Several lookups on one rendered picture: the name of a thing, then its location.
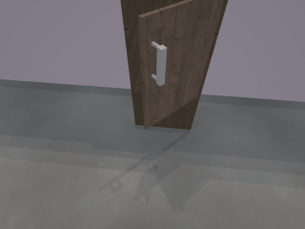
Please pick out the handle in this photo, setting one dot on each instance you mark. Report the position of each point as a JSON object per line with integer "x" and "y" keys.
{"x": 161, "y": 60}

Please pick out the cupboard door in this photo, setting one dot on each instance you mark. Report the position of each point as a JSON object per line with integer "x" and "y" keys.
{"x": 187, "y": 29}

